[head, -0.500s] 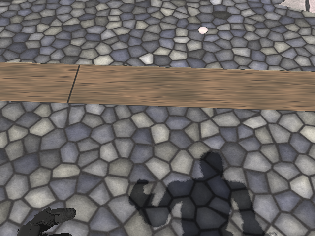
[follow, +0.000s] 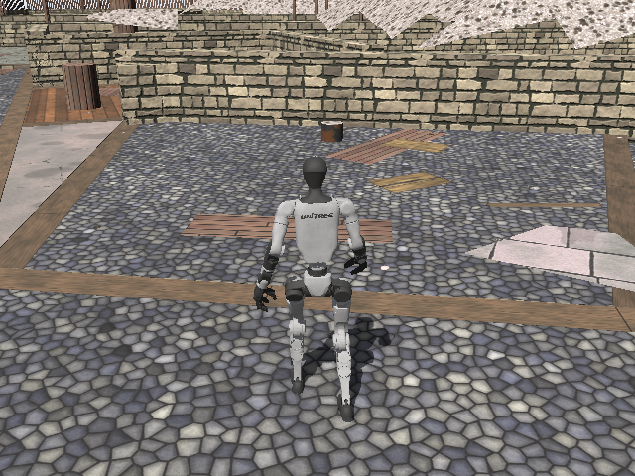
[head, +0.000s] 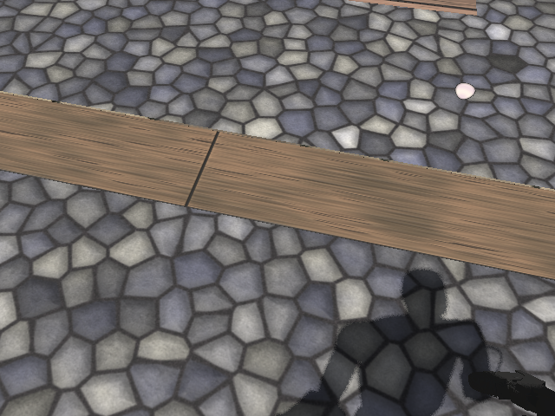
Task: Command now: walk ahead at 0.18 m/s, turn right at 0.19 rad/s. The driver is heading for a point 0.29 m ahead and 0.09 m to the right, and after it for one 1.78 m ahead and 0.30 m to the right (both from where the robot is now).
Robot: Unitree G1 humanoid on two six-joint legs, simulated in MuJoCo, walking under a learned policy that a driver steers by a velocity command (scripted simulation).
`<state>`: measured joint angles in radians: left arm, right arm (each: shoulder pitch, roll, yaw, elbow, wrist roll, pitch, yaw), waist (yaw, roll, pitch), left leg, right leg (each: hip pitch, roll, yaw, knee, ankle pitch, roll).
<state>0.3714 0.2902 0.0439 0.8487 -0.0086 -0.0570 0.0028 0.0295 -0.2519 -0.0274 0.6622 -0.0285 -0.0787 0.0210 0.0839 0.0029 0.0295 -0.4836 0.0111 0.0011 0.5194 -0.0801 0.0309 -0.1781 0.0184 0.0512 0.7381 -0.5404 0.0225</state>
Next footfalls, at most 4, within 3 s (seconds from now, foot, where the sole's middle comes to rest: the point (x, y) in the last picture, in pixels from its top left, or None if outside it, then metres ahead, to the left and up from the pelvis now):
0.38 right None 0.08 -0.14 -0.76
0.82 left None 0.16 0.09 -0.76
1.46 left None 0.36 0.13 -0.76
2.02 right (338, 328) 0.68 -0.08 -0.76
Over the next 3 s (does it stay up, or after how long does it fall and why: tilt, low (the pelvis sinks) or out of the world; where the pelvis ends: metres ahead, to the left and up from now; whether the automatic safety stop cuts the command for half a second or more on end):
stays up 1.06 -0.12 0.00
